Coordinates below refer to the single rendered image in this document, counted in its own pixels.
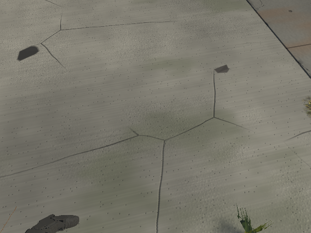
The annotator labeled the left robot hand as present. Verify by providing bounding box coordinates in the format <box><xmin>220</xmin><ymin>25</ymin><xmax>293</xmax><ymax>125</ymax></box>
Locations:
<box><xmin>25</xmin><ymin>214</ymin><xmax>80</xmax><ymax>233</ymax></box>

